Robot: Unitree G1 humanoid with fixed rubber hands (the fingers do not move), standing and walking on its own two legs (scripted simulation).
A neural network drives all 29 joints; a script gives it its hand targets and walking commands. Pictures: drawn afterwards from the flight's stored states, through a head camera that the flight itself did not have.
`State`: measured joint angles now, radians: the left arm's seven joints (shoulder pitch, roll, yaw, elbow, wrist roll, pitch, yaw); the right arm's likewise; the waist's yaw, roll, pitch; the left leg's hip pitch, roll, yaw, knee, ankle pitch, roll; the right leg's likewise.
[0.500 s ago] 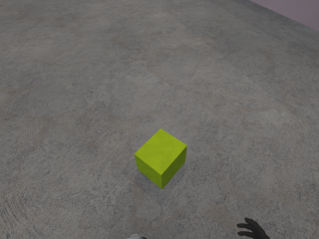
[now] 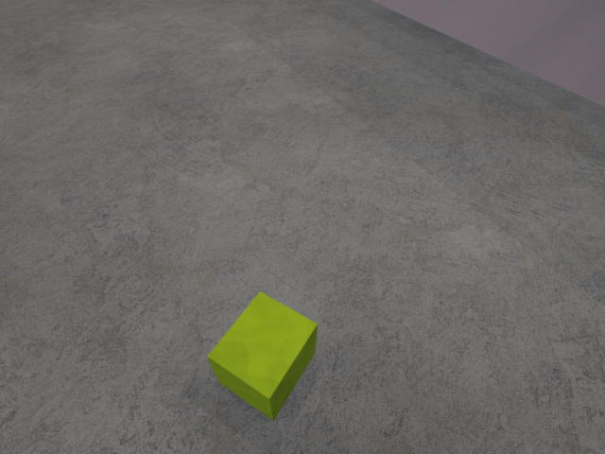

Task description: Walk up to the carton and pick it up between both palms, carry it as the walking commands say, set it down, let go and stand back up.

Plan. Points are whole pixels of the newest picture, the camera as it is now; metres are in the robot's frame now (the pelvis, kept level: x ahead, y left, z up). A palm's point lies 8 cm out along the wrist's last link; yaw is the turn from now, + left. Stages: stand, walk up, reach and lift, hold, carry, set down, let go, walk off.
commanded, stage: walk up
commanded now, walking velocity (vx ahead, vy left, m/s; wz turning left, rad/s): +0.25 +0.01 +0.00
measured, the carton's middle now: (266, 354) +0.55 +0.10 -0.67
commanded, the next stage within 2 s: none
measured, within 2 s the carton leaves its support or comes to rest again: neither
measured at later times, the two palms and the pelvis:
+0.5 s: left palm out of the picture +0.06 +0.26 -0.15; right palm (469, 438) +0.18 -0.23 -0.14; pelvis +0.07 +0.01 -0.01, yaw +1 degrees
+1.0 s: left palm out of the picture +0.06 +0.25 -0.14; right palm out of the picture +0.09 -0.21 -0.15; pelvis +0.06 +0.02 +0.00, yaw +0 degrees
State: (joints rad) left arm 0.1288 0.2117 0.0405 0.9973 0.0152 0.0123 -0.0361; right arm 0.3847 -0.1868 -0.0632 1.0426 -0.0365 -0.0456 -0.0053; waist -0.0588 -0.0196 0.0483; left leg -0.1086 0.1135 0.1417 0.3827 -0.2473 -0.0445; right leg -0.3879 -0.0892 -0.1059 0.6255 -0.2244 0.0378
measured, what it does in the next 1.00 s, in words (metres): steps on the spot: right foot, then left foot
